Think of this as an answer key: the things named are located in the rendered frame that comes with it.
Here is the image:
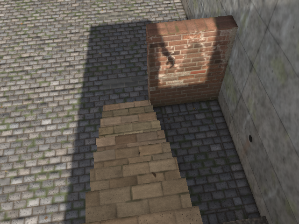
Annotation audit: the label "stairs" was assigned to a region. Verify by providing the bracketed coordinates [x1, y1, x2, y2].
[79, 99, 203, 224]

